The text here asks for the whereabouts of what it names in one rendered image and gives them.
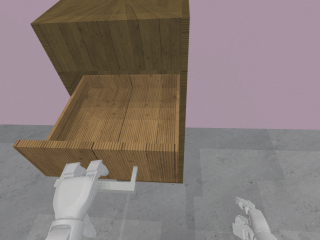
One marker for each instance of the drawer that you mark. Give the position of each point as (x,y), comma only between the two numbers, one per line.
(124,120)

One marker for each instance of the left robot forearm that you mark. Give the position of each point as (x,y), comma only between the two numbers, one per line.
(66,229)

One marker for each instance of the cabinet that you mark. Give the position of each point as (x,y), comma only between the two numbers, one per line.
(119,37)

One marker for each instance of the handle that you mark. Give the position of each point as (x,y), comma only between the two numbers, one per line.
(111,186)

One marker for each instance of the robot right hand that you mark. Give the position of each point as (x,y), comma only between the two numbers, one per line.
(246,228)

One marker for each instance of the robot left hand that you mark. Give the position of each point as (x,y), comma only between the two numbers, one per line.
(76,192)

